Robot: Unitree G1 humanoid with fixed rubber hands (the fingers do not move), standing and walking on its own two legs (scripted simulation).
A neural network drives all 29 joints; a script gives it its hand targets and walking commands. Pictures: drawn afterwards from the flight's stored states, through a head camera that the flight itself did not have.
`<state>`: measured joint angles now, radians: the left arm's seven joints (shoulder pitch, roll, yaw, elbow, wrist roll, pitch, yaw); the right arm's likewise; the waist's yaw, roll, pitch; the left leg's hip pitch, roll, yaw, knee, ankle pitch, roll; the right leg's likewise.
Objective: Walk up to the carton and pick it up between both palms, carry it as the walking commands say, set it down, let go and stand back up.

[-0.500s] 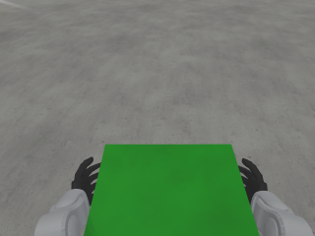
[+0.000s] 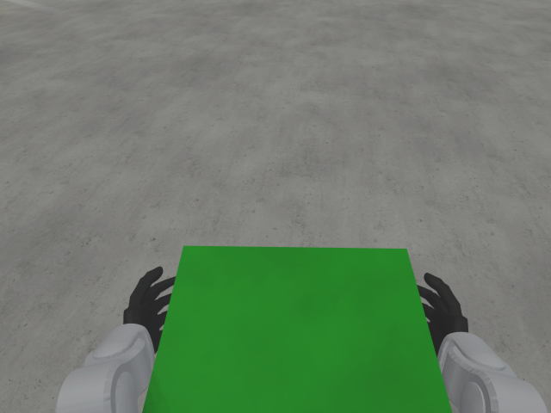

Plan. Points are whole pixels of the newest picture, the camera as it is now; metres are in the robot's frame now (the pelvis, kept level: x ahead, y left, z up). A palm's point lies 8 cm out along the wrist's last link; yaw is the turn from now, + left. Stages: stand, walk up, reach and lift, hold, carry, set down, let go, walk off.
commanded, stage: carry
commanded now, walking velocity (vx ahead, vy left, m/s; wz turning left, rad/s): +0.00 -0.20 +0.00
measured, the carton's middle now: (292, 359) +0.23 -0.01 +0.02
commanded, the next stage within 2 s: none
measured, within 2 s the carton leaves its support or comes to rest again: neither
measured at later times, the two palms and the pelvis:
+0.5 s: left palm (251, 361) +0.19 +0.04 +0.10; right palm out of the picture +0.19 -0.33 +0.09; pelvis -0.04 -0.14 +0.00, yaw +0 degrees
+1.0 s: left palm (377, 412) +0.14 -0.09 +0.10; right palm out of the picture +0.14 -0.46 +0.10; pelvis -0.08 -0.28 +0.01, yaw +0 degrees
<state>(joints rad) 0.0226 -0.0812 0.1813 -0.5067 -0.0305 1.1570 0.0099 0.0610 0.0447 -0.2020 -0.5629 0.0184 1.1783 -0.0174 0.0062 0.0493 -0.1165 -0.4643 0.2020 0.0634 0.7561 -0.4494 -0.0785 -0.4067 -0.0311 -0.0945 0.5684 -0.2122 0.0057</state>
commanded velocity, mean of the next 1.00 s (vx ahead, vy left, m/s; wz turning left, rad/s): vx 0.00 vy -0.20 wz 0.00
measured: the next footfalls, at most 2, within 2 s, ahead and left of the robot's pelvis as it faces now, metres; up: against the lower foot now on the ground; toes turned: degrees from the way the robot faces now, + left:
left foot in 0.22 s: +0.01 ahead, +0.05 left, +0.00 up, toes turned +11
right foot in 0.50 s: +0.02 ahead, -0.29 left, +0.00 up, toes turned -5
